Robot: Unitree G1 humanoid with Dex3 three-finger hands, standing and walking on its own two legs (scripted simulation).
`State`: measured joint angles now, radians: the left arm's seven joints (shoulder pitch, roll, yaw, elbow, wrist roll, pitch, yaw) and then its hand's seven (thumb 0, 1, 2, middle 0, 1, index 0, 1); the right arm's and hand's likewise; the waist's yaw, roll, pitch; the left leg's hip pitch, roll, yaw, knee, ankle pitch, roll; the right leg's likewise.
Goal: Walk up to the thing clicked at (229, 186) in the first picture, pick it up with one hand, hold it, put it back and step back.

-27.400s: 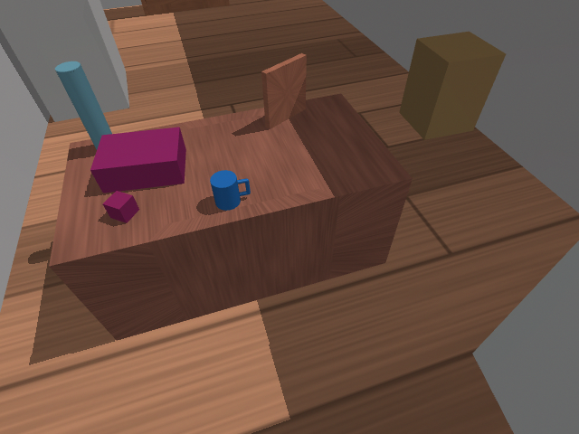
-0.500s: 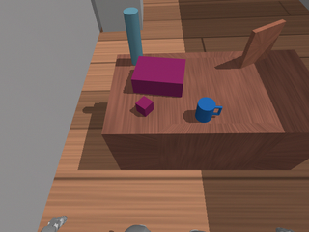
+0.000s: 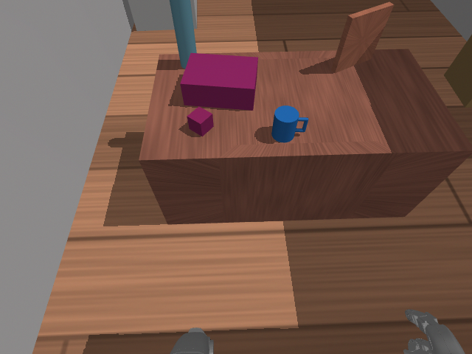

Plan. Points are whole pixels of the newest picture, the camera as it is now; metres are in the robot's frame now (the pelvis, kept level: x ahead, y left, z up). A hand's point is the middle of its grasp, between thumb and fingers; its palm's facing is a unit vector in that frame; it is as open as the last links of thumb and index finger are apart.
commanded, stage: step back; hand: right
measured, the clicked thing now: (289, 124) +0.80 -0.14 -0.23
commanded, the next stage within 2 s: none
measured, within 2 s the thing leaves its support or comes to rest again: neither
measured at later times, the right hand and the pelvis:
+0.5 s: hand out of the picture -0.04 -0.28 -0.12, palm faces -0.13 +0.90 -0.42, open 7.4 cm; pelvis -0.16 -0.03 +0.01, yaw +4 degrees
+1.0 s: hand out of the picture -0.20 -0.33 -0.15, palm faces -0.19 +0.91 -0.37, open 7.4 cm; pelvis -0.29 -0.06 +0.00, yaw +8 degrees
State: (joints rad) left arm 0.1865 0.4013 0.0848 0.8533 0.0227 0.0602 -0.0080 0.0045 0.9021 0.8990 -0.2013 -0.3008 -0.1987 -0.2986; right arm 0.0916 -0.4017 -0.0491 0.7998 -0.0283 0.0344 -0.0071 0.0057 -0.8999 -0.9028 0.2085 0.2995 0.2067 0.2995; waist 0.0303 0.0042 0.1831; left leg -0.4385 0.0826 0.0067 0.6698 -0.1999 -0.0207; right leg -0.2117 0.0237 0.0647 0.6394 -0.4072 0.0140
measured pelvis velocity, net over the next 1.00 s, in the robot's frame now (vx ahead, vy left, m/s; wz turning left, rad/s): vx -0.29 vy -0.06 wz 0.14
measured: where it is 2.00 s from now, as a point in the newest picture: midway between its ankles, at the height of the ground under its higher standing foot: outside the picture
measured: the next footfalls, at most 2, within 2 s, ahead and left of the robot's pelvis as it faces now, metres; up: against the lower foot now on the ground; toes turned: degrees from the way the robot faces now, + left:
left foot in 0.30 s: -0.07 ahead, +0.10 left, +0.00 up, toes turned +3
right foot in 0.64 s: -0.20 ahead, -0.17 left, +0.00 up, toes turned +7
